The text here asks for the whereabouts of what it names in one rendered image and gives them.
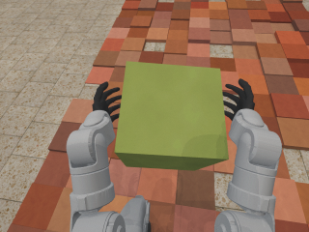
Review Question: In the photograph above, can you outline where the carton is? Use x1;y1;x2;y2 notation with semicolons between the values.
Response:
114;61;229;171

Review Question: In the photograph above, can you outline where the left robot forearm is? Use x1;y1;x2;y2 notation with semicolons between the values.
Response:
66;110;116;232

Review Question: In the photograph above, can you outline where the robot left hand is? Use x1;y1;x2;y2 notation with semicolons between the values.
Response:
92;81;122;122

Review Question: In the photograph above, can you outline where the robot left upper arm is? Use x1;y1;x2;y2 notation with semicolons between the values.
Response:
71;211;126;232

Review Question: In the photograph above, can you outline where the robot left thigh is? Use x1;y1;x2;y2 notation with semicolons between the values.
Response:
120;197;151;232

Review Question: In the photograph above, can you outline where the robot right hand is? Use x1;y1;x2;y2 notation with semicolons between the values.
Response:
222;78;255;121

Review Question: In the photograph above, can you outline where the robot left shin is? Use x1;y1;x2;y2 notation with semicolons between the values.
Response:
135;195;148;232

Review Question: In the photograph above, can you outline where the right robot forearm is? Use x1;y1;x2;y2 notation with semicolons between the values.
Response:
226;108;282;232

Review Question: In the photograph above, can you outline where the robot right upper arm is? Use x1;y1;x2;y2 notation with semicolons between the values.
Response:
214;210;272;232

